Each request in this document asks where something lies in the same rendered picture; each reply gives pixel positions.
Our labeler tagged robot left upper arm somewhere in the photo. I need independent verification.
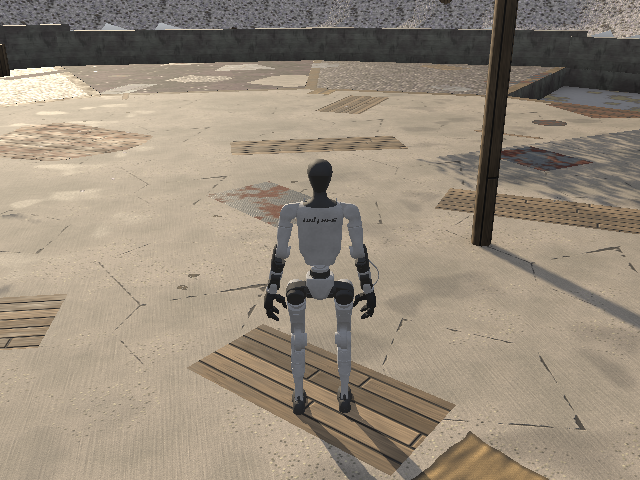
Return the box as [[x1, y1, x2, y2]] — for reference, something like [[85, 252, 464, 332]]
[[275, 202, 299, 259]]

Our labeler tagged left robot hand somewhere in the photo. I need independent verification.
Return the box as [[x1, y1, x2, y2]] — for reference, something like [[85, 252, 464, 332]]
[[264, 291, 287, 321]]

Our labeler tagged left robot forearm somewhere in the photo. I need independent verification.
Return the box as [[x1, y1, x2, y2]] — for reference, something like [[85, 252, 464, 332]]
[[266, 244, 286, 294]]

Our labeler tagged right robot forearm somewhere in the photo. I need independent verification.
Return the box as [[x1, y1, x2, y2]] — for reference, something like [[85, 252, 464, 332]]
[[355, 244, 374, 294]]

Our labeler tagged right robot hand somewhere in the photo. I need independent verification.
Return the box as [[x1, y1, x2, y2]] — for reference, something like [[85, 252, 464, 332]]
[[353, 290, 376, 319]]

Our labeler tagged robot right upper arm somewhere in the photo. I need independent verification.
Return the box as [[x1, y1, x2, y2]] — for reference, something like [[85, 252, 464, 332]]
[[341, 202, 365, 259]]

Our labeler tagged robot right foot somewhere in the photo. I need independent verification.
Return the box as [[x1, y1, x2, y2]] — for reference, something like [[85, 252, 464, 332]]
[[337, 386, 352, 413]]

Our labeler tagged left robot shin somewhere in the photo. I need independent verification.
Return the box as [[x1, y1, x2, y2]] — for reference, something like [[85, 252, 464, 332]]
[[291, 333, 305, 401]]

